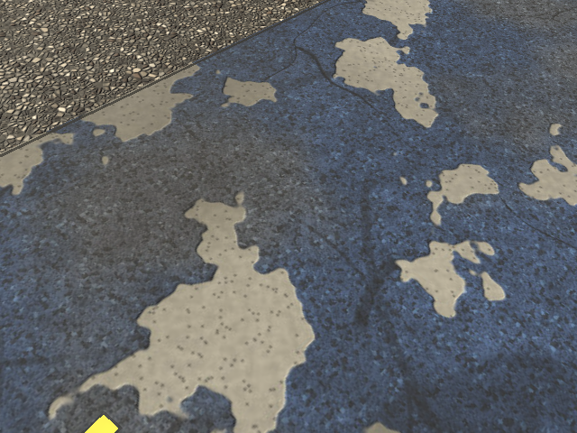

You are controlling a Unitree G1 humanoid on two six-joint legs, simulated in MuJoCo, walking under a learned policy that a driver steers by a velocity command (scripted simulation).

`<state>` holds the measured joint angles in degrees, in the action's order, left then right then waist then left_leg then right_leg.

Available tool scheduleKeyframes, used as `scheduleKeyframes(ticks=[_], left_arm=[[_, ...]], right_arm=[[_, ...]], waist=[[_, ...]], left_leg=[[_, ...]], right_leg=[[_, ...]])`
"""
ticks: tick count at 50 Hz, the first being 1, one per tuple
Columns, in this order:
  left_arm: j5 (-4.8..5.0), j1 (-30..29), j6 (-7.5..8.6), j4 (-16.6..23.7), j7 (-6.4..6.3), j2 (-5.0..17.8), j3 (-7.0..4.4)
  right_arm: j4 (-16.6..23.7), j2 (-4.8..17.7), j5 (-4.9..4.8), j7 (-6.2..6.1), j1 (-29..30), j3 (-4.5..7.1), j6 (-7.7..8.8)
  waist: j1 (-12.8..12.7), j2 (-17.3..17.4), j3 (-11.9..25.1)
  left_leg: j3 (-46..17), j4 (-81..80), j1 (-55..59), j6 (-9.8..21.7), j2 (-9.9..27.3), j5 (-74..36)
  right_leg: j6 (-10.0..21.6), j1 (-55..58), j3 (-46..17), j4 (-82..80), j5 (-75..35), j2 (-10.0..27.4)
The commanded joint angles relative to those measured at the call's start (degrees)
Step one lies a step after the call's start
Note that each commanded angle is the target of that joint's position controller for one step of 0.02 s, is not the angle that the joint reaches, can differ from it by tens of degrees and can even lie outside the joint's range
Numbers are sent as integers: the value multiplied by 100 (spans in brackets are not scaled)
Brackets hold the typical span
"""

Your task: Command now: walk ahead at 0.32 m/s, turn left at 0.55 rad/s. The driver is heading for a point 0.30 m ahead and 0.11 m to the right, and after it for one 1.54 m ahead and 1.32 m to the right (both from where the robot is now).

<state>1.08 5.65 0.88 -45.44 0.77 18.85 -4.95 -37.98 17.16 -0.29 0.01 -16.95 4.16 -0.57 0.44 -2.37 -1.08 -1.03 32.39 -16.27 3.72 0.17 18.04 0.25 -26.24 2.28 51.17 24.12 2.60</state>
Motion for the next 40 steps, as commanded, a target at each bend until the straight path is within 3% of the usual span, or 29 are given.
scheduleKeyframes(ticks=[1,2,6,11,14,17,19,20,21,22,23,24,25,26,27,30,33,37,40], left_arm=[[-86,-572,341,492,36,694,-176],[-130,-522,367,410,56,611,-162],[-59,-606,367,281,138,330,-55],[32,-996,334,399,226,225,70],[-12,-1085,389,465,326,110,153],[-48,-842,431,481,410,259,114],[-100,70,449,285,391,612,-56],[-108,646,446,190,320,838,-159],[-144,1256,404,202,216,1382,-259],[-164,1149,385,316,209,1453,-196],[-58,1108,288,399,172,1091,-174],[-9,744,235,477,127,900,-122],[22,464,167,533,79,746,-71],[-3,258,112,604,32,676,-46],[-90,159,79,654,3,689,-46],[-132,33,53,716,-45,778,-112],[-34,33,-54,754,-134,888,-177],[4,58,-228,800,-197,854,-179],[33,31,-295,852,-195,782,-153]], right_arm=[[322,899,-40,-76,-88,213,301],[306,800,-11,-109,-108,154,314],[178,804,49,-161,-382,139,404],[-103,921,55,-133,-677,166,443],[-228,884,91,-136,-594,148,396],[-277,961,53,-187,-469,171,333],[-185,1038,5,-274,-209,190,272],[-147,982,25,-298,-231,158,276],[36,691,236,-296,-503,46,330],[53,212,249,-188,-1268,-112,418],[-65,810,61,-114,-795,-5,467],[128,901,-86,-103,-213,29,462],[156,886,-34,-158,61,28,423],[214,914,58,-219,199,62,350],[249,863,77,-236,117,63,273],[206,520,131,-308,-150,-22,208],[226,505,136,-321,-2,-36,190],[385,510,67,-239,446,-24,211],[399,550,29,-171,354,36,334]], waist=[[89,1100,-61],[57,1091,-12],[179,955,33],[450,904,-373],[475,760,-575],[325,861,-279],[-161,921,369],[-459,730,748],[-475,-378,1553],[-17,-1288,2574],[-471,-440,2655],[-455,-293,1776],[-331,200,1149],[-198,248,746],[-15,45,572],[159,-267,606],[87,-265,946],[-80,-474,795],[35,-599,783]], left_leg=[[-2611,-2242,1599,996,1530,1133],[-2261,-2260,1525,887,1339,638],[-1332,-2354,1622,712,1098,-683],[-821,-2503,1647,705,1254,-940],[-329,-2225,1553,624,1231,-2271],[-40,-1533,1736,458,1257,-3999],[171,-273,1825,184,1045,-5508],[359,793,1373,-92,783,-5277],[493,2805,-98,-475,374,-2501],[-139,4662,-1856,-796,-658,2281],[-756,5001,-1964,-720,-303,1880],[-604,4806,-2313,-642,-74,1459],[-478,4432,-2292,-637,143,1109],[-468,4030,-2041,-652,256,864],[-475,3718,-1635,-655,293,733],[-283,2645,-1190,-793,167,602],[-346,1942,-977,-897,79,-78],[-401,1060,-777,-900,-82,-320],[-383,-161,-297,-764,-192,-508]], right_leg=[[42,-2236,-589,414,-712,180],[-21,-1951,-523,255,-1122,167],[-224,-1552,-316,-595,-2232,81],[-236,-1515,-259,-1385,-2626,121],[-77,-1161,-80,-1838,-2624,13],[153,-572,67,-2001,-2333,-251],[355,495,314,-2210,-2335,-659],[535,1488,147,-2467,-3028,-646],[1121,3308,-1530,-2074,-5136,726],[2412,4903,-4051,-2284,-5802,2099],[2222,4514,-3679,-2666,-4544,1738],[1972,3743,-2994,-2876,-3672,1461],[1747,2813,-2592,-3117,-3115,1219],[1660,1954,-2401,-3313,-2869,1073],[1626,1299,-2260,-3495,-2729,900],[1612,684,-1863,-3464,-3540,638],[1439,719,-1875,-3289,-3132,525],[1204,686,-2276,-3189,-1702,373],[1000,983,-2658,-2723,-2003,309]])
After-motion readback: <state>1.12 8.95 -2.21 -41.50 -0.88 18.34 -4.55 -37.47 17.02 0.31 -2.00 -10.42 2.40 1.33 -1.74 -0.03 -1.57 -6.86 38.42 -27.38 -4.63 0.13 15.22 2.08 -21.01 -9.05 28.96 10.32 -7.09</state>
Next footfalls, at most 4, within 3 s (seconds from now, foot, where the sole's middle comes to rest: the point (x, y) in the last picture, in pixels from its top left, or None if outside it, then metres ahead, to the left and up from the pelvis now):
0.40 right None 0.35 -0.13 -0.77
0.84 left None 0.43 0.09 -0.77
1.24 right None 0.29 -0.13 -0.77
1.70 left None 0.46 0.02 -0.77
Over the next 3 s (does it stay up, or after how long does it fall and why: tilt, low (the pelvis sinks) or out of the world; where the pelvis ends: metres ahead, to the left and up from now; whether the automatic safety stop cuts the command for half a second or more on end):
stays up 0.51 -0.47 0.01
